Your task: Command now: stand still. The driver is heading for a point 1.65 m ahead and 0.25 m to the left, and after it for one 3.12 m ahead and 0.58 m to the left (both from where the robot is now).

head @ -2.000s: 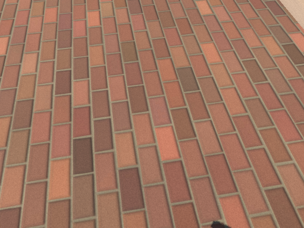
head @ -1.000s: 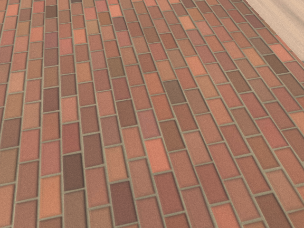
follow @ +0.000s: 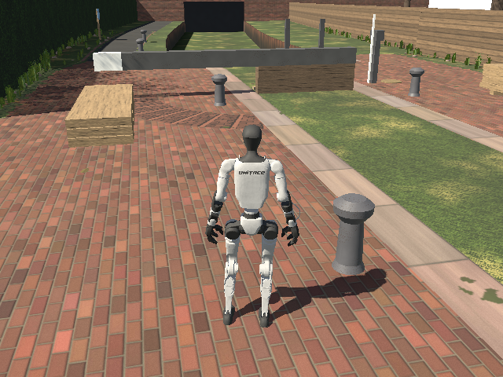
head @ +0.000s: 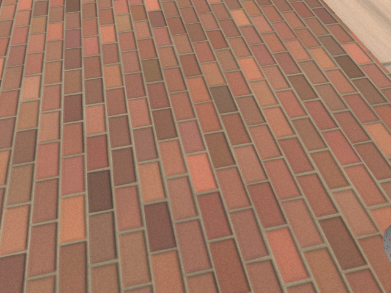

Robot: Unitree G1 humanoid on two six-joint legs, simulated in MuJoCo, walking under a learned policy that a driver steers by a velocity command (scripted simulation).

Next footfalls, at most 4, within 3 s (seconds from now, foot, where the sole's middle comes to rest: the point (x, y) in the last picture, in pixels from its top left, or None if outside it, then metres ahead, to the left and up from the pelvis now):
0.86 right None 0.44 -0.05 -0.78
1.38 left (156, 230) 0.74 0.19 -0.78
1.94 right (215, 165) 1.05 -0.04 -0.78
2.50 left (165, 116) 1.36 0.20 -0.78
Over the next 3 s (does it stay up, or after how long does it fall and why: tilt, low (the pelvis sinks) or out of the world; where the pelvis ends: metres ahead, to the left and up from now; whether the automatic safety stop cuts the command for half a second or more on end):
stays up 1.45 0.08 0.00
